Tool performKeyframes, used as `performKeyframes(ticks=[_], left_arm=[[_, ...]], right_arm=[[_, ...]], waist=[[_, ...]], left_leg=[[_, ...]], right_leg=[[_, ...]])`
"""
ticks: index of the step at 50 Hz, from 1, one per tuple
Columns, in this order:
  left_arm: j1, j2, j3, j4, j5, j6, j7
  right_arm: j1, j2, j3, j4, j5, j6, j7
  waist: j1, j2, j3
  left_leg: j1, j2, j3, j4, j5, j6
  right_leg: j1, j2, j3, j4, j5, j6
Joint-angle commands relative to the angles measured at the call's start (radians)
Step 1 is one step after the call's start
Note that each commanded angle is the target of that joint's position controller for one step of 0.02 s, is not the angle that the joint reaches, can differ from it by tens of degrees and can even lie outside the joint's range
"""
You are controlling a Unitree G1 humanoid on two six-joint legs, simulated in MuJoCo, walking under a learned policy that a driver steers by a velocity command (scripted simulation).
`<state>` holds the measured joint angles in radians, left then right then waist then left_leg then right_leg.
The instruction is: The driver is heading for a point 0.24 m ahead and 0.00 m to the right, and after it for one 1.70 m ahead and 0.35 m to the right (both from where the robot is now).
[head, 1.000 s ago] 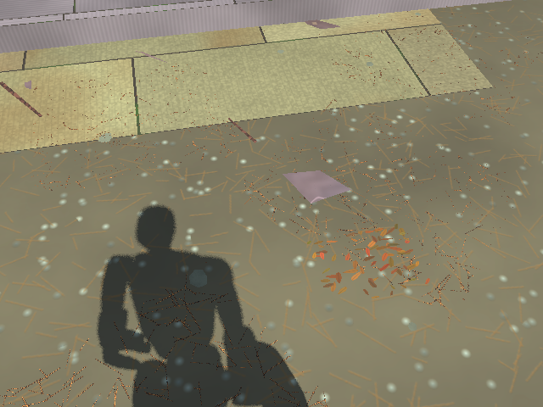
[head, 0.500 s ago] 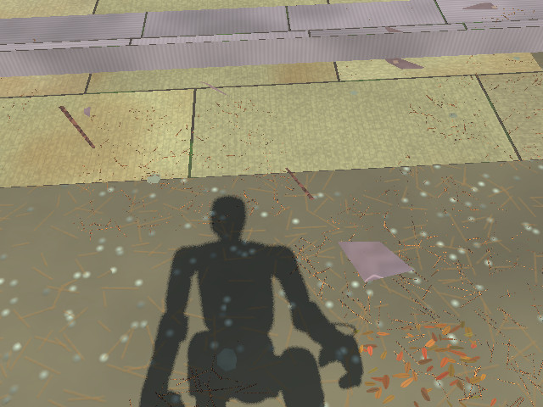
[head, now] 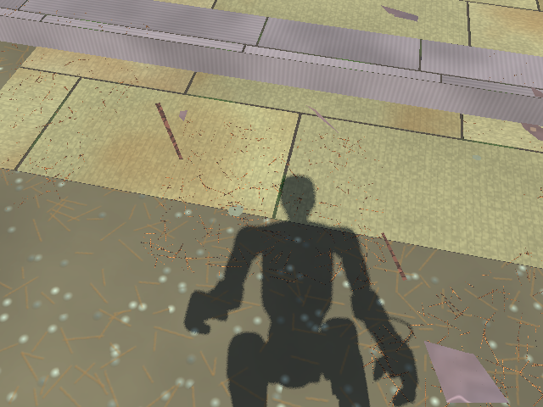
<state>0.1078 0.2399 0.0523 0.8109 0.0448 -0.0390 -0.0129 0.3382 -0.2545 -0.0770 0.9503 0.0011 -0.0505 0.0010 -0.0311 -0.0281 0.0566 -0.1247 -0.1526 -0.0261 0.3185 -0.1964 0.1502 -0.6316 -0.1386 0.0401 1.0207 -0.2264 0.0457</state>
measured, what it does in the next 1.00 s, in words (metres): walks ahead, turning right: right foot, then left foot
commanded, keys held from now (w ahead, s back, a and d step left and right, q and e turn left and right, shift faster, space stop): q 0.06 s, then no key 0.06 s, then e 0.82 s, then no key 0.06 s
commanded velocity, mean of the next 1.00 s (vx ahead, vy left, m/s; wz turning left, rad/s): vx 0.12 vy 0.00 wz -0.21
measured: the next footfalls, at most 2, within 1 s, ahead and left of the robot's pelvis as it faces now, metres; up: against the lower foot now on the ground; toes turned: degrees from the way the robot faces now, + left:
right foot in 0.24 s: +0.32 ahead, -0.10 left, +0.00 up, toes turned +4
left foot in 0.74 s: +0.24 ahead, +0.08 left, +0.00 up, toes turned -15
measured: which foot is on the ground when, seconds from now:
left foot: down 0.00-0.24, up 0.26-0.72, down 0.74-1.00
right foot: up 0.00-0.22, down 0.24-0.76, up 0.78-1.00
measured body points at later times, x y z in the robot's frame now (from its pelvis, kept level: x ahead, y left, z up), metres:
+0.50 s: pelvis +0.18 -0.05 -0.01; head +0.22 -0.06 +0.44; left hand +0.24 +0.22 -0.13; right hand +0.29 -0.30 -0.15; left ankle +0.17 +0.10 -0.68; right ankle +0.28 -0.11 -0.74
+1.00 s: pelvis +0.19 +0.00 +0.00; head +0.22 +0.02 +0.45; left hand +0.37 +0.24 -0.14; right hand +0.21 -0.30 -0.10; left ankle +0.20 +0.09 -0.74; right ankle +0.13 -0.12 -0.67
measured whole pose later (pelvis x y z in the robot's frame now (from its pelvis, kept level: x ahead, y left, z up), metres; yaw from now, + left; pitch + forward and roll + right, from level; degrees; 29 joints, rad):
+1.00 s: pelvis +0.19 +0.00 +0.00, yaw -18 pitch +1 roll -1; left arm 0.21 0.32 0.09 0.81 0.02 0.08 -0.03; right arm 0.22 -0.25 -0.03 0.76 -0.03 0.00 -0.05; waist 0.00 -0.05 0.03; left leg -0.18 0.00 0.07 0.40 -0.23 0.05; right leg -0.47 0.05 0.06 1.05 -0.40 0.06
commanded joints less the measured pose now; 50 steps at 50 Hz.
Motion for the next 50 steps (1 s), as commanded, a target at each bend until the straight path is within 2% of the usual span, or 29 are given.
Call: performKeyframes(ticks=[1, 4, 6, 8, 10, 11, 12, 13, 14, 15, 16, 17, 18, 21, 27, 29, 33, 35, 36, 37, 38, 39, 40, 41, 42, 44, 45, 48, 50], left_arm=[[-0.035, 0.073, 0.011, -0.070, -0.003, 0.009, -0.002], [-0.097, 0.064, -0.001, -0.101, -0.013, 0.004, -0.001], [-0.133, 0.059, -0.011, -0.115, -0.020, -0.003, 0.001], [-0.118, 0.058, -0.018, -0.107, -0.021, -0.013, 0.003], [0.010, 0.095, -0.007, -0.059, -0.013, -0.027, 0.009], [0.115, 0.115, 0.000, -0.022, -0.013, -0.038, 0.014], [0.224, 0.125, 0.003, 0.015, -0.011, -0.055, 0.020], [0.312, 0.194, 0.012, 0.029, -0.003, -0.064, 0.023], [0.290, 0.209, 0.018, 0.038, -0.024, -0.047, 0.014], [0.217, 0.159, 0.011, 0.011, -0.057, -0.028, 0.002], [0.115, 0.122, 0.004, -0.014, -0.061, -0.018, 0.001], [0.074, 0.100, -0.003, -0.022, -0.053, -0.009, 0.003], [0.080, 0.111, 0.000, -0.016, -0.052, -0.003, 0.008], [0.109, 0.139, 0.014, 0.001, -0.039, 0.010, 0.008], [0.131, 0.172, 0.043, -0.014, -0.026, 0.052, 0.011], [0.136, 0.178, 0.051, -0.019, -0.025, 0.063, 0.011], [0.122, 0.180, 0.063, -0.029, -0.022, 0.080, 0.008], [0.102, 0.177, 0.066, -0.035, -0.025, 0.089, 0.005], [0.079, 0.174, 0.067, -0.042, -0.033, 0.093, 0.005], [0.073, 0.156, 0.062, -0.053, -0.042, 0.092, 0.007], [0.140, 0.094, 0.049, -0.056, -0.053, 0.089, 0.010], [0.111, 0.113, 0.058, -0.067, -0.044, 0.081, 0.018], [0.094, 0.191, 0.074, -0.056, -0.011, 0.077, 0.017], [0.134, 0.177, 0.077, -0.038, -0.011, 0.079, 0.009], [0.174, 0.162, 0.073, -0.023, -0.010, 0.087, 0.004], [0.191, 0.158, 0.069, -0.014, -0.012, 0.102, -0.009], [0.161, 0.154, 0.065, -0.026, -0.016, 0.107, -0.014], [0.073, 0.132, 0.049, -0.065, -0.023, 0.113, -0.024], [0.056, 0.120, 0.041, -0.076, -0.028, 0.116, -0.026]], right_arm=[[0.057, -0.141, -0.026, -0.056, 0.000, -0.013, -0.003], [0.099, -0.147, -0.025, -0.056, -0.003, 0.000, -0.010], [0.124, -0.133, -0.019, -0.054, -0.007, 0.007, -0.016], [0.121, -0.113, -0.009, -0.053, -0.017, 0.008, -0.024], [0.088, -0.118, -0.005, -0.055, -0.023, -0.003, -0.033], [0.053, -0.137, -0.008, -0.058, -0.019, -0.010, -0.035], [0.024, -0.147, -0.009, -0.064, -0.010, -0.017, -0.031], [0.089, -0.091, 0.005, -0.089, -0.001, -0.024, -0.029], [0.290, -0.043, 0.009, -0.041, 0.033, -0.006, -0.028], [0.252, -0.108, 0.006, -0.017, -0.017, 0.010, -0.029], [0.124, -0.116, 0.002, -0.045, -0.039, 0.017, -0.025], [0.050, -0.112, 0.004, -0.067, -0.046, 0.023, -0.022], [0.011, -0.109, 0.005, -0.083, -0.045, 0.034, -0.017], [0.029, -0.076, 0.015, -0.090, -0.035, 0.065, -0.017], [-0.097, -0.080, 0.019, -0.138, -0.028, 0.093, -0.033], [-0.123, -0.080, 0.020, -0.150, -0.022, 0.090, -0.037], [-0.114, -0.073, 0.028, -0.162, -0.006, 0.074, -0.047], [-0.057, -0.074, 0.029, -0.155, 0.003, 0.063, -0.054], [-0.007, -0.076, 0.028, -0.146, 0.002, 0.055, -0.059], [0.025, -0.111, 0.019, -0.143, -0.006, 0.048, -0.068], [-0.002, -0.198, 0.001, -0.167, -0.016, 0.046, -0.078], [-0.153, -0.265, -0.011, -0.217, -0.035, 0.049, -0.074], [-0.164, -0.193, 0.002, -0.218, -0.041, 0.048, -0.067], [-0.211, -0.132, 0.020, -0.230, -0.032, 0.044, -0.063], [-0.236, -0.114, 0.026, -0.241, -0.028, 0.041, -0.058], [-0.220, -0.113, 0.028, -0.257, -0.026, 0.040, -0.057], [-0.184, -0.116, 0.027, -0.253, -0.028, 0.041, -0.054], [-0.060, -0.143, 0.014, -0.222, -0.027, 0.043, -0.052], [-0.030, -0.160, 0.006, -0.208, -0.028, 0.043, -0.046]], waist=[[-0.001, 0.070, -0.008], [-0.025, 0.091, -0.030], [-0.048, 0.110, -0.044], [-0.048, 0.125, -0.053], [0.008, 0.141, -0.083], [0.065, 0.135, -0.108], [0.127, 0.095, -0.147], [0.110, -0.071, -0.272], [0.023, -0.236, -0.417], [0.014, -0.086, -0.359], [0.014, -0.032, -0.215], [0.011, 0.006, -0.142], [0.009, -0.008, -0.106], [-0.013, -0.048, -0.133], [0.031, -0.106, -0.108], [0.044, -0.110, -0.102], [0.048, -0.116, -0.101], [0.025, -0.127, -0.097], [-0.006, -0.124, -0.092], [-0.018, -0.086, -0.079], [0.030, 0.115, -0.103], [0.040, 0.273, -0.009], [0.054, 0.124, -0.007], [0.097, 0.088, -0.024], [0.115, 0.094, -0.038], [0.096, 0.149, -0.057], [0.073, 0.150, -0.054], [0.001, 0.161, -0.062], [-0.013, 0.178, -0.077]], left_leg=[[0.020, 0.247, -0.227, -0.092, 0.495, 0.092], [0.080, 0.224, -0.189, -0.005, 0.747, 0.042], [0.113, 0.217, -0.179, 0.030, 0.794, 0.016], [0.136, 0.218, -0.162, 0.057, 0.813, -0.008], [0.148, 0.244, -0.182, 0.135, 0.895, -0.037], [0.165, 0.242, -0.172, 0.230, 0.920, -0.047], [0.129, 0.201, -0.138, 0.383, 0.807, -0.060], [-0.032, 0.119, -0.083, 0.661, 0.275, -0.084], [-0.210, -0.012, -0.048, 0.904, -0.428, -0.120], [-0.246, 0.041, -0.079, 0.946, -0.359, -0.119], [-0.307, 0.071, -0.063, 0.956, -0.304, -0.127], [-0.331, 0.099, -0.053, 0.920, -0.270, -0.133], [-0.325, 0.121, -0.048, 0.879, -0.246, -0.141], [-0.250, 0.117, -0.020, 0.792, -0.225, -0.163], [-0.298, 0.120, -0.015, 0.604, -0.215, -0.182], [-0.292, 0.115, -0.020, 0.554, -0.212, -0.181], [-0.210, 0.084, -0.019, 0.413, -0.227, -0.157], [-0.116, 0.061, -0.018, 0.260, -0.217, -0.129], [-0.034, 0.058, -0.014, 0.124, -0.159, -0.111], [0.048, 0.111, -0.061, -0.024, -0.151, -0.089], [0.091, 0.347, -0.306, -0.147, -0.315, -0.040], [-0.060, 0.537, -0.523, -0.219, -0.280, 0.057], [-0.147, 0.522, -0.418, -0.162, -0.095, 0.086], [-0.172, 0.445, -0.299, -0.116, 0.051, 0.057], [-0.152, 0.391, -0.200, -0.087, 0.154, 0.031], [-0.075, 0.352, -0.103, -0.042, 0.310, 0.031], [-0.030, 0.352, -0.084, -0.027, 0.360, 0.037], [0.133, 0.385, -0.086, 0.016, 0.493, 0.060], [0.168, 0.403, -0.085, 0.040, 0.533, 0.068]], right_leg=[[-0.053, 0.036, -0.054, -0.104, 0.103, 0.019], [-0.029, 0.085, -0.070, -0.224, 0.158, 0.007], [0.011, 0.117, -0.086, -0.309, 0.199, -0.014], [0.093, 0.144, -0.100, -0.409, 0.220, -0.044], [0.250, 0.168, -0.087, -0.476, 0.206, -0.091], [0.335, 0.169, -0.082, -0.547, 0.241, -0.114], [0.481, 0.130, -0.057, -0.645, 0.424, -0.134], [0.727, -0.101, 0.159, -0.511, 0.990, -0.205], [0.879, -0.303, 0.455, -0.518, 1.295, -0.408], [0.766, -0.249, 0.480, -0.600, 1.058, -0.404], [0.645, -0.189, 0.396, -0.636, 0.844, -0.380], [0.555, -0.137, 0.333, -0.676, 0.729, -0.348], [0.489, -0.095, 0.283, -0.707, 0.669, -0.323], [0.394, -0.029, 0.235, -0.733, 0.526, -0.286], [0.333, 0.008, 0.342, -0.821, -0.113, -0.263], [0.333, 0.008, 0.381, -0.829, -0.174, -0.253], [0.323, 0.019, 0.434, -0.819, -0.157, -0.228], [0.299, 0.035, 0.462, -0.815, -0.149, -0.199], [0.263, 0.060, 0.454, -0.799, -0.173, -0.167], [0.197, 0.116, 0.413, -0.757, -0.236, -0.109], [0.133, 0.211, 0.280, -0.520, -0.318, -0.060], [-0.008, 0.341, 0.056, -0.269, -0.314, -0.039], [0.071, 0.236, 0.080, -0.084, -0.266, -0.032], [0.119, 0.245, 0.073, 0.006, -0.211, -0.037], [0.124, 0.241, 0.059, 0.088, -0.173, -0.031], [0.079, 0.225, 0.021, 0.188, -0.157, -0.012], [0.051, 0.214, 0.009, 0.175, -0.158, -0.001], [-0.001, 0.193, 0.004, 0.050, -0.183, 0.025], [0.038, 0.195, 0.003, -0.041, -0.218, 0.023]])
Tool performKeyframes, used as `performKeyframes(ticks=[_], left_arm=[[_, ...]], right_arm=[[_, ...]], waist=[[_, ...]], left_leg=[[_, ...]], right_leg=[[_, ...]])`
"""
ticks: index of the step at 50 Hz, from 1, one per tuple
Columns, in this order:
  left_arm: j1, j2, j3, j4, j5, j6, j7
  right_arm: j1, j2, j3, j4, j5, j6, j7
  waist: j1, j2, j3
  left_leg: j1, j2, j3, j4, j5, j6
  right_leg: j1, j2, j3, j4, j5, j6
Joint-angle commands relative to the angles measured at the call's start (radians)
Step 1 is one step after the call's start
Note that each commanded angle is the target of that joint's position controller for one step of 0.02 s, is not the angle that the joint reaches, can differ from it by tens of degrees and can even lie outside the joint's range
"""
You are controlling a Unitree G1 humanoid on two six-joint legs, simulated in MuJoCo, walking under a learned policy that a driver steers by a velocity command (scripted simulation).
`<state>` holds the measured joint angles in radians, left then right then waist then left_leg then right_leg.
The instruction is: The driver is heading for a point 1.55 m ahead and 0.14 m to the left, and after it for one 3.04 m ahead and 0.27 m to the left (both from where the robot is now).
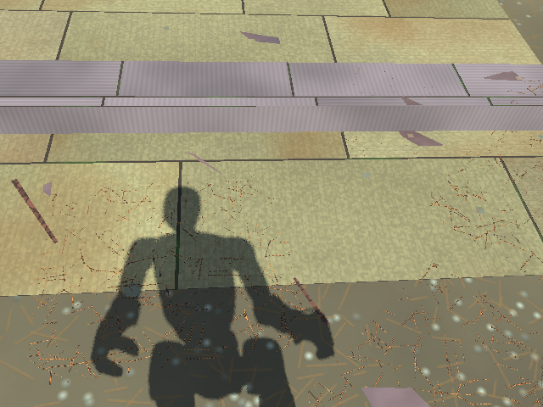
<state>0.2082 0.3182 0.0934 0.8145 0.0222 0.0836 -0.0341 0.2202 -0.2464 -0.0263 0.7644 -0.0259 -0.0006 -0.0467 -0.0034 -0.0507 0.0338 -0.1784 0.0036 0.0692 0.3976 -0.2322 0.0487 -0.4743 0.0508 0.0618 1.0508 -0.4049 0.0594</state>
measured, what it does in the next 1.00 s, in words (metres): steps on the spot: right foot, then left foot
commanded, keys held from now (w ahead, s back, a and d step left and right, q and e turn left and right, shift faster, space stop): no key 1.00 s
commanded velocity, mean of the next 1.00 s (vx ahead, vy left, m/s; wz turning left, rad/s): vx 0.00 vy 0.00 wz -0.10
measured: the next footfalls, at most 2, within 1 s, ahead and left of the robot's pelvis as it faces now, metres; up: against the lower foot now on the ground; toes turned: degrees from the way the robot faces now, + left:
right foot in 0.20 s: +0.01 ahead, -0.12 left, +0.00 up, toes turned -2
left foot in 0.50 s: +0.03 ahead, +0.10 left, +0.00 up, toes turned -4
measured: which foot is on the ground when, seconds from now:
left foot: down 0.00-0.20, up 0.22-0.48, down 0.50-1.00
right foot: up 0.00-0.18, down 0.20-1.00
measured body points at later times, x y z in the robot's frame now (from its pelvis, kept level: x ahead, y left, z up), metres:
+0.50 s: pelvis -0.01 -0.03 -0.01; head +0.00 -0.04 +0.44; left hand +0.13 +0.20 -0.13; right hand +0.02 -0.29 -0.15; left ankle -0.01 +0.10 -0.75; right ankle -0.03 -0.12 -0.75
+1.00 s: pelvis -0.02 +0.00 +0.00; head -0.01 +0.00 +0.45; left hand +0.01 +0.24 -0.16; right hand -0.01 -0.24 -0.15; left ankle -0.01 +0.10 -0.75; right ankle -0.03 -0.12 -0.75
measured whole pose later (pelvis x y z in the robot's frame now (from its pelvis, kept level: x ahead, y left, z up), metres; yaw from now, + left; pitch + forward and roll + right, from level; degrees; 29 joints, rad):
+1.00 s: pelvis -0.02 +0.00 +0.00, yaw -4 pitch -2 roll +0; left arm 0.26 0.21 -0.01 1.12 0.01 0.01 0.03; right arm 0.24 -0.19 0.00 1.09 -0.01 0.00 -0.03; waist 0.01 -0.01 0.03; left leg -0.14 -0.02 0.00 0.38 -0.21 0.02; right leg -0.13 0.01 0.03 0.37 -0.21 0.00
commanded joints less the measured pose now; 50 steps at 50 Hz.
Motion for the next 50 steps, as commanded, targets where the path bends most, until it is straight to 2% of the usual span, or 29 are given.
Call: performKeyframes(ticks=[1, 6, 7, 8, 9, 10, 11, 12, 13, 14, 15, 17, 19, 22, 24, 25, 26, 27, 28, 30, 33, 41, 50], left_arm=[[-0.045, 0.036, -0.005, -0.082, -0.008, -0.006, -0.004], [-0.044, 0.024, -0.023, -0.089, -0.025, -0.011, 0.015], [-0.025, 0.017, -0.027, -0.083, -0.025, -0.017, 0.019], [0.005, 0.009, -0.032, -0.070, -0.020, -0.026, 0.024], [0.016, 0.032, -0.033, -0.064, -0.004, -0.040, 0.030], [0.045, 0.100, -0.028, -0.070, 0.016, -0.057, 0.037], [0.007, 0.144, -0.024, -0.066, -0.002, -0.064, 0.045], [0.007, 0.085, -0.037, -0.059, -0.004, -0.073, 0.046], [-0.033, 0.043, -0.055, -0.057, -0.004, -0.078, 0.049], [-0.074, 0.026, -0.064, -0.057, 0.000, -0.076, 0.054], [-0.081, 0.036, -0.064, -0.052, -0.005, -0.079, 0.061], [-0.067, 0.035, -0.067, -0.033, -0.009, -0.082, 0.063], [-0.065, 0.032, -0.071, -0.015, -0.008, -0.083, 0.061], [-0.066, 0.038, -0.071, 0.013, -0.005, -0.080, 0.063], [-0.075, 0.040, -0.069, 0.028, -0.013, -0.080, 0.063], [-0.054, 0.026, -0.073, 0.037, -0.012, -0.084, 0.061], [-0.004, 0.022, -0.068, 0.052, -0.014, -0.083, 0.055], [-0.008, 0.011, -0.070, 0.077, -0.014, -0.079, 0.055], [-0.020, 0.019, -0.068, 0.092, -0.013, -0.077, 0.058], [-0.021, 0.027, -0.063, 0.112, -0.013, -0.077, 0.057], [-0.006, 0.014, -0.066, 0.149, -0.013, -0.082, 0.058], [0.038, -0.001, -0.078, 0.233, -0.012, -0.080, 0.065], [0.087, -0.021, -0.090, 0.290, -0.012, -0.082, 0.071]], right_arm=[[0.080, -0.172, -0.047, -0.022, -0.001, -0.008, 0.006], [0.047, -0.192, -0.054, -0.009, -0.001, -0.003, 0.032], [0.037, -0.194, -0.055, -0.004, 0.004, 0.001, 0.034], [0.024, -0.191, -0.055, 0.002, 0.011, 0.006, 0.034], [0.040, -0.173, -0.050, 0.008, 0.014, 0.006, 0.032], [0.073, -0.101, -0.030, -0.016, 0.008, 0.006, 0.037], [0.044, -0.046, -0.011, -0.029, 0.018, 0.019, 0.027], [0.020, -0.102, -0.022, -0.013, 0.016, 0.035, 0.020], [0.014, -0.106, -0.026, -0.002, 0.020, 0.040, 0.023], [0.028, -0.111, -0.029, 0.017, 0.021, 0.040, 0.027], [0.036, -0.123, -0.035, 0.029, 0.013, 0.042, 0.030], [0.077, -0.105, -0.030, 0.064, 0.006, 0.041, 0.034], [0.067, -0.081, -0.022, 0.079, 0.013, 0.043, 0.031], [0.055, -0.074, -0.016, 0.101, 0.017, 0.043, 0.021], [0.079, -0.072, -0.010, 0.128, 0.009, 0.030, 0.015], [0.082, -0.100, -0.011, 0.134, 0.000, 0.018, 0.013], [0.058, -0.148, -0.019, 0.141, 0.005, 0.011, 0.016], [0.039, -0.127, -0.018, 0.157, 0.017, 0.008, 0.024], [0.041, -0.093, -0.010, 0.166, 0.015, 0.003, 0.028], [0.043, -0.089, -0.007, 0.188, 0.013, -0.002, 0.023], [0.046, -0.084, -0.005, 0.216, 0.016, -0.006, 0.018], [0.049, -0.070, 0.003, 0.275, 0.016, -0.005, 0.014], [0.062, -0.045, 0.014, 0.321, 0.018, -0.006, 0.013]], waist=[[-0.039, 0.208, -0.059], [-0.033, 0.253, -0.076], [-0.014, 0.245, -0.078], [0.015, 0.222, -0.077], [0.021, 0.170, -0.093], [0.005, -0.033, -0.154], [0.007, -0.191, -0.096], [0.029, -0.108, -0.074], [0.009, -0.090, -0.044], [-0.013, -0.081, -0.022], [-0.016, -0.104, -0.015], [-0.021, -0.087, -0.054], [-0.014, -0.074, -0.052], [-0.005, -0.082, -0.027], [-0.029, -0.037, -0.028], [-0.016, -0.005, -0.038], [0.034, 0.066, -0.010], [0.020, 0.109, 0.013], [0.004, 0.102, 0.026], [0.003, 0.117, 0.011], [0.003, 0.091, 0.000], [0.001, 0.059, 0.020], [0.005, 0.058, 0.029]], left_leg=[[0.212, 0.247, -0.171, -0.030, 0.573, 0.168], [0.128, 0.247, -0.152, 0.023, 0.624, 0.163], [0.116, 0.239, -0.146, 0.049, 0.615, 0.151], [0.080, 0.222, -0.128, 0.083, 0.566, 0.118], [-0.006, 0.206, -0.113, 0.117, 0.448, 0.063], [-0.158, 0.139, -0.053, 0.262, 0.114, -0.001], [-0.201, 0.026, -0.022, 0.260, -0.319, -0.033], [-0.180, 0.047, -0.078, 0.350, -0.349, -0.041], [-0.193, 0.040, -0.092, 0.369, -0.316, -0.041], [-0.184, 0.043, -0.098, 0.356, -0.267, -0.047], [-0.181, 0.036, -0.089, 0.354, -0.223, -0.053], [-0.132, 0.021, -0.079, 0.352, -0.192, -0.067], [-0.092, 0.019, -0.073, 0.292, -0.179, -0.074], [-0.038, 0.011, -0.060, 0.146, -0.115, -0.072], [0.089, 0.034, -0.082, -0.039, 0.122, -0.063], [0.151, 0.093, -0.145, -0.060, 0.205, -0.056], [0.114, 0.125, -0.180, -0.023, 0.259, -0.036], [0.031, 0.112, -0.172, -0.027, 0.190, -0.024], [0.006, 0.102, -0.168, -0.050, 0.152, -0.028], [0.009, 0.094, -0.165, -0.073, 0.150, -0.030], [0.041, 0.095, -0.165, -0.079, 0.146, -0.022], [0.036, 0.092, -0.170, -0.094, 0.098, -0.007], [0.019, 0.085, -0.171, -0.098, 0.088, -0.002]], right_leg=[[-0.079, 0.004, -0.027, -0.123, -0.053, 0.003], [0.141, 0.012, -0.104, -0.391, -0.058, -0.047], [0.192, 0.013, -0.114, -0.496, 0.007, -0.059], [0.277, 0.009, -0.117, -0.673, 0.153, -0.073], [0.407, -0.042, -0.045, -0.796, 0.300, -0.087], [0.574, -0.269, 0.209, -0.823, 0.449, -0.118], [0.439, -0.415, 0.311, -0.759, 0.766, -0.258], [0.416, -0.395, 0.278, -0.750, 0.758, -0.312], [0.396, -0.352, 0.225, -0.763, 0.704, -0.299], [0.380, -0.298, 0.175, -0.772, 0.662, -0.262], [0.384, -0.270, 0.145, -0.766, 0.703, -0.241], [0.397, -0.239, 0.092, -0.739, 0.791, -0.233], [0.373, -0.230, 0.079, -0.733, 0.727, -0.232], [0.333, -0.225, 0.109, -0.726, 0.575, -0.227], [0.268, -0.203, 0.116, -0.718, 0.431, -0.177], [0.229, -0.180, 0.117, -0.719, 0.327, -0.144], [0.227, -0.122, 0.085, -0.747, 0.244, -0.128], [0.286, -0.101, 0.060, -0.761, 0.221, -0.119], [0.317, -0.104, 0.059, -0.742, 0.239, -0.115], [0.345, -0.112, 0.057, -0.724, 0.292, -0.117], [0.330, -0.115, 0.054, -0.736, 0.288, -0.111], [0.310, -0.115, 0.046, -0.749, 0.270, -0.094], [0.303, -0.121, 0.040, -0.740, 0.272, -0.088]])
